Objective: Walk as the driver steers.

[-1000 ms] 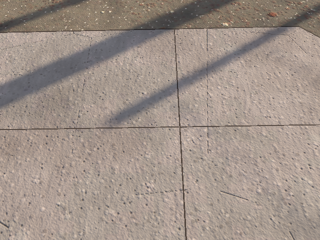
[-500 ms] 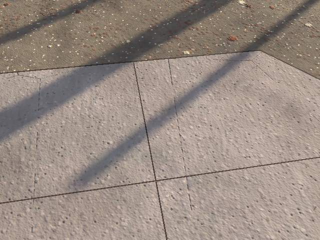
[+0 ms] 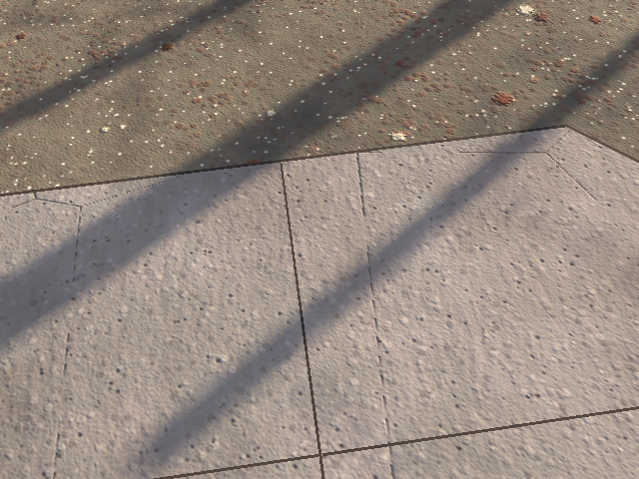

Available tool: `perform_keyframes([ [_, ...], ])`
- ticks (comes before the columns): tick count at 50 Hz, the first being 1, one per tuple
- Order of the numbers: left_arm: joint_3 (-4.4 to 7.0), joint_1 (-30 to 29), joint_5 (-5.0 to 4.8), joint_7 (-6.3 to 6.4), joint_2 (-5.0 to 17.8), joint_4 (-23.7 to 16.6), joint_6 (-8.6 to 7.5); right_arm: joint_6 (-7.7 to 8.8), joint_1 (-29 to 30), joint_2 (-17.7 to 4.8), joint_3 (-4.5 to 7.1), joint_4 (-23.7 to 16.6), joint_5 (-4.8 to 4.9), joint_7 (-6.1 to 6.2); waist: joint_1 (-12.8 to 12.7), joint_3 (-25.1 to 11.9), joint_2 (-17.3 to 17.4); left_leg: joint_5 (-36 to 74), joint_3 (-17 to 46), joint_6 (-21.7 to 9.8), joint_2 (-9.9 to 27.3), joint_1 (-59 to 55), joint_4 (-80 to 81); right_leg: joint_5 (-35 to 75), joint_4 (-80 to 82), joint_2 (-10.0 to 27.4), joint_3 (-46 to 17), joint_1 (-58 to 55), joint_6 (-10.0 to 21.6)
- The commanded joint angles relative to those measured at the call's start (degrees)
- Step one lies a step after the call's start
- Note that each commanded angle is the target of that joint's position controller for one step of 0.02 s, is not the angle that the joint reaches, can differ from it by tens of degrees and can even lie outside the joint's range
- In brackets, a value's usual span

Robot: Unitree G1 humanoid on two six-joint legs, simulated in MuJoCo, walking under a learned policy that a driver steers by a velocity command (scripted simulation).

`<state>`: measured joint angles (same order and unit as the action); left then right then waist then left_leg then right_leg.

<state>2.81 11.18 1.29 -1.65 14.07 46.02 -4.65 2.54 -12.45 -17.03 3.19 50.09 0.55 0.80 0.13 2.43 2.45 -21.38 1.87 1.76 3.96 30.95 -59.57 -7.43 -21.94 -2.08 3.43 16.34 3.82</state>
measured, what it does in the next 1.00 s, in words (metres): walks ahead: left foot, then right foot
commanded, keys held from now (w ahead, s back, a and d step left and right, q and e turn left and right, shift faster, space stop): q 0.16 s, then no key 0.84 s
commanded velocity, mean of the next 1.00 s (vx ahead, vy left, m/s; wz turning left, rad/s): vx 0.05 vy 0.00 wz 0.12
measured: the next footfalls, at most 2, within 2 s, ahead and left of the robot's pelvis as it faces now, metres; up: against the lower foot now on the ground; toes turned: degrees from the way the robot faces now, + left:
left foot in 0.28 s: +0.15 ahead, +0.14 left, +0.00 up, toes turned +8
right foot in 0.62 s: +0.15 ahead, -0.11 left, +0.00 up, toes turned +8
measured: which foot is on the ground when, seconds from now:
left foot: up 0.00-0.26, down 0.28-1.00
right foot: down 0.00-0.30, up 0.32-0.60, down 0.62-1.00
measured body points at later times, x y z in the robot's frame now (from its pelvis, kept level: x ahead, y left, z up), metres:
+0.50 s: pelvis +0.09 +0.04 +0.00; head +0.12 +0.06 +0.45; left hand +0.17 +0.33 -0.14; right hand +0.27 -0.19 -0.11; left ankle +0.11 +0.14 -0.74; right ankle +0.09 -0.11 -0.70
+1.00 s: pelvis +0.10 +0.01 +0.00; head +0.11 +0.01 +0.44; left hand +0.13 +0.27 -0.15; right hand +0.22 -0.24 -0.14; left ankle +0.11 +0.14 -0.74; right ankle +0.11 -0.11 -0.74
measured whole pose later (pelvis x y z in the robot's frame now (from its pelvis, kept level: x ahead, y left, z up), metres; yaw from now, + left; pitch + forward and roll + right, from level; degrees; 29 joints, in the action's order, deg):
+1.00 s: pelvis +0.10 +0.01 +0.00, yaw +8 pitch -2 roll +0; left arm 1.8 10.0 0.3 1.7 12.4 60.1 -0.7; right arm -0.6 -9.1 -13.7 3.2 57.6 -0.3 1.7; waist 0.1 2.4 0.1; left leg -13.1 0.3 0.7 0.5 13.0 -27.8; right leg -16.9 -28.4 0.7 0.2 9.9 -0.3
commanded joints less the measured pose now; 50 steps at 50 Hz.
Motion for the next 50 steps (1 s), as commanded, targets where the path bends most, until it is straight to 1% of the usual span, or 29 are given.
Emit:
perform_keyframes([
  [1,1.51,-5.0,0.52,0.8,7.0,-2.7,-1.26,-1.29,-7.4,-1.2,0.35,-0.7,-0.27,0.46,3.7,-7.5,-8.3,7.9,1.3,0.6,1.7,-7.2,7.9,37.2,7.4,14.6,-3.9,-0.5,9.7],
  [4,2.29,-3.4,0.11,2.29,9.7,-1.3,-0.02,-1.49,-1.6,-2.7,0.67,-3.3,-0.13,0.01,1.2,-7.2,-8.1,14.0,0.1,0.3,1.1,-6.1,13.4,31.0,8.5,15.4,-2.2,-3.4,9.4],
  [6,2.5,-2.5,-0.29,2.99,10.2,-0.4,1.09,-1.94,1.1,-3.4,1.07,-4.9,0.01,-0.31,0.2,-6.3,-7.2,12.9,-0.1,-0.1,1.2,-4.2,15.2,25.5,8.6,16.9,-2.5,-6.1,9.6],
  [9,2.83,-1.6,-1.02,3.54,10.5,0.5,2.6,-2.69,4.0,-3.5,1.52,-7.3,-0.23,-0.79,-0.9,-5.0,-6.9,7.7,-0.8,-0.9,0.9,-2.6,17.5,20.6,6.5,18.9,-3.6,-9.3,9.4],
  [11,2.98,-1.5,-1.65,3.64,10.8,0.9,3.38,-2.89,4.5,-3.0,1.6,-8.2,-0.28,-1.12,-0.8,-4.8,-6.9,4.5,-1.8,-1.7,-0.3,-3.6,21.0,21.0,3.4,19.4,-4.6,-11.0,8.8],
  [12,2.97,-2.1,-2.12,3.72,10.8,1.0,3.72,-2.79,3.6,-2.6,1.62,-8.1,-0.2,-1.33,0.1,-5.0,-6.8,6.2,-2.9,-2.4,-1.3,-5.8,25.2,21.3,0.9,18.8,-4.3,-11.5,7.8],
  [13,2.85,-2.3,-2.65,3.8,10.5,1.2,3.97,-2.51,2.0,-2.4,1.71,-7.6,-0.26,-1.51,1.3,-5.7,-6.4,12.2,-4.1,-3.5,-2.6,-10.4,31.9,20.6,-2.4,17.2,-3.4,-10.9,5.9],
  [14,2.47,0.6,-2.44,3.7,9.1,2.2,3.86,-2.26,0.5,-4.8,2.41,-7.3,-0.63,-1.27,1.4,-7.3,-3.6,24.4,-1.1,-5.1,-1.4,-17.2,37.2,15.9,-7.1,13.9,-1.5,-8.8,2.4],
  [15,1.49,1.4,-0.31,3.34,6.3,1.1,3.15,-2.24,-1.8,-10.4,3.6,-7.6,-1.33,-0.48,0.1,-11.9,6.3,48.1,10.2,-8.9,8.7,-28.2,34.9,2.4,-18.4,8.8,3.3,-0.8,-1.9],
  [16,0.65,0.6,0.36,3.18,3.8,0.4,2.93,-2.28,-1.3,-9.1,2.8,-7.8,-2.15,-0.07,0.3,-13.4,13.7,57.9,20.8,-19.5,17.8,-32.4,35.3,-26.4,-27.1,2.4,1.4,9.8,-5.7],
  [17,1.28,-2.8,-0.45,2.97,6.6,0.2,3.29,-1.82,-2.1,-4.9,1.56,-7.6,-2.11,-0.21,2.3,-14.8,8.0,53.9,19.7,-21.4,17.1,-31.3,36.3,-32.0,-33.2,3.8,-4.3,11.2,-6.4],
  [18,1.68,-3.7,-1.53,2.89,7.6,0.2,3.76,-1.22,-0.3,-4.5,1.35,-7.2,-1.91,-0.31,1.6,-12.9,6.1,50.1,16.1,-19.5,14.6,-30.2,36.5,-30.2,-35.3,4.7,-5.5,12.9,-6.5],
  [19,1.86,-3.2,-1.75,3.28,7.4,1.2,4.34,-0.93,1.9,-5.4,1.65,-7.3,-1.51,-0.32,0.8,-11.7,4.0,46.3,13.9,-17.4,12.6,-28.9,36.8,-28.0,-35.0,5.3,-5.9,13.8,-6.8],
  [20,2.18,-3.2,-1.43,3.71,8.1,1.7,4.95,-0.87,4.1,-5.5,1.66,-7.5,-0.99,-0.18,0.2,-10.2,3.6,44.0,12.8,-16.3,12.0,-26.6,37.6,-25.1,-33.8,6.1,-6.5,13.1,-7.3],
  [22,2.04,-1.8,-1.68,4.01,7.0,2.9,5.62,-1.2,6.4,-5.4,1.59,-7.1,-1.33,0.09,-1.5,-9.6,4.4,43.1,9.5,-15.4,9.7,-21.5,38.7,-21.0,-30.7,5.5,-5.6,7.9,-8.3],
  [24,1.67,-1.5,-1.84,4.2,5.8,3.9,5.73,-1.41,7.1,-4.9,1.55,-6.4,-1.44,0.23,-1.3,-9.8,4.7,41.0,7.4,-14.9,8.2,-20.4,39.0,-17.8,-25.1,5.1,-4.6,4.3,-8.6],
  [26,1.52,-2.4,-1.9,4.24,5.6,4.3,5.76,-1.62,6.7,-4.9,1.47,-5.4,-1.47,0.41,-0.5,-9.7,4.9,37.5,7.7,-14.8,8.3,-20.5,39.4,-15.0,-20.1,4.9,-4.1,1.7,-8.3],
  [28,1.5,-1.9,-1.89,4.01,5.6,5.2,5.71,-1.93,7.3,-4.5,1.2,-4.7,-1.23,0.55,-0.9,-9.0,4.9,30.8,8.0,-14.0,7.9,-19.9,39.4,-11.3,-13.7,4.6,-3.5,-1.4,-7.6],
  [29,1.43,-1.0,-1.72,3.79,5.3,6.0,5.59,-2.13,8.0,-4.0,0.97,-4.4,-0.87,0.56,-1.8,-8.3,4.6,26.1,7.5,-12.8,6.9,-18.8,39.0,-6.9,-7.9,4.1,-2.8,-4.2,-6.9],
  [30,1.35,-0.6,-1.18,3.53,5.4,6.6,5.45,-2.19,7.3,-3.4,0.72,-3.6,-0.46,0.45,-2.3,-7.4,3.7,19.8,7.0,-10.7,5.4,-17.4,38.9,-0.7,-1.7,4.1,-2.9,-7.4,-5.9],
  [31,1.52,-0.4,-0.26,3.39,7.1,6.8,5.35,-1.98,5.6,-2.4,0.38,-2.9,-0.73,0.26,-1.5,-7.2,1.4,13.1,6.5,-7.8,3.6,-15.4,38.3,4.4,-0.6,6.9,-6.0,-10.4,-4.6],
  [32,2.09,-0.9,-0.32,3.46,10.4,6.7,5.37,-1.73,4.0,-2.2,0.47,-2.6,-1.53,-0.12,1.2,-5.8,-4.1,6.6,3.5,-5.6,0.0,-13.7,36.4,7.2,-1.8,10.1,-8.2,-9.9,-2.6],
  [33,2.12,-2.6,-1.0,3.17,9.8,7.6,5.24,-1.77,3.7,-0.7,0.26,-2.4,-1.66,-0.14,2.5,-4.6,-9.8,5.6,-0.2,-3.5,-3.1,-17.3,36.4,-4.5,-0.5,10.0,-8.8,-2.9,-0.6],
  [34,1.49,-3.8,-0.9,2.84,7.1,7.3,4.73,-1.96,6.4,-2.0,0.46,-2.0,-1.72,0.09,1.1,-2.8,-8.4,7.7,-0.5,-2.6,-3.1,-20.8,35.1,-11.0,1.7,8.9,-8.8,1.6,-1.0],
  [35,1.21,-4.2,-0.45,2.85,6.5,7.8,4.19,-2.2,7.4,-2.3,0.71,-2.0,-1.38,0.42,1.0,-2.2,-8.0,9.7,-0.4,-2.7,-2.8,-22.1,34.4,-12.0,2.5,8.4,-8.4,3.1,-2.1],
  [37,1.03,-3.9,-0.47,2.89,6.7,8.6,3.2,-2.77,6.8,-2.5,0.86,-0.8,-1.32,0.86,0.8,-1.5,-7.2,12.7,0.3,-3.3,-2.2,-22.1,34.5,-8.4,1.9,7.3,-7.2,2.0,-3.4],
  [39,0.85,-2.1,-0.8,3.14,6.6,9.9,2.87,-2.7,6.2,-2.2,0.92,0.3,-1.22,0.81,0.4,-2.0,-5.7,14.1,0.4,-3.5,-2.0,-21.7,34.7,-5.8,0.8,6.7,-6.6,0.0,-3.5],
  [45,0.37,-0.8,-0.95,3.57,5.9,11.6,3.37,-2.51,5.3,-1.9,1.0,3.5,-0.93,0.85,-0.3,-2.0,-3.2,16.2,-0.1,-2.6,-2.1,-21.1,34.8,-3.0,-0.2,5.8,-5.9,-2.5,-2.8],
  [50,0.08,-0.4,-1.03,3.51,5.3,12.7,3.58,-2.58,4.1,-2.2,0.93,5.9,-0.82,1.2,-0.3,-2.0,-2.4,17.2,-0.2,-2.3,-2.0,-21.4,34.9,-1.5,-0.5,5.2,-5.4,-3.2,-2.6],
])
